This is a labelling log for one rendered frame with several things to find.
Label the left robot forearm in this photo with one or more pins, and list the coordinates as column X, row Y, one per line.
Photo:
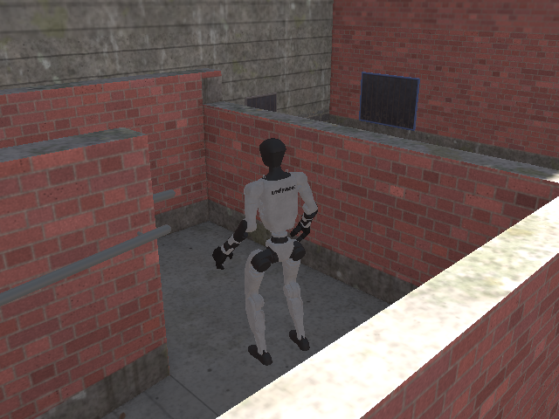
column 235, row 239

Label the right robot forearm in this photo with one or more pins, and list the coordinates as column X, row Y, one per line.
column 307, row 219

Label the left robot upper arm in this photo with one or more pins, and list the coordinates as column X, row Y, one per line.
column 252, row 191

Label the right robot upper arm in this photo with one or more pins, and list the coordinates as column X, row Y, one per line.
column 306, row 194

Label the left robot hand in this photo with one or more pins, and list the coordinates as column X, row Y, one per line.
column 220, row 257

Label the right robot shin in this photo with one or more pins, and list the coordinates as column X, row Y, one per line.
column 295, row 307

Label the left robot shin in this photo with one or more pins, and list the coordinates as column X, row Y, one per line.
column 256, row 321

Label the robot shin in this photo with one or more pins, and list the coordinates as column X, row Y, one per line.
column 295, row 307
column 256, row 321

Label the right robot hand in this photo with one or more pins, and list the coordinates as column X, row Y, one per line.
column 298, row 228

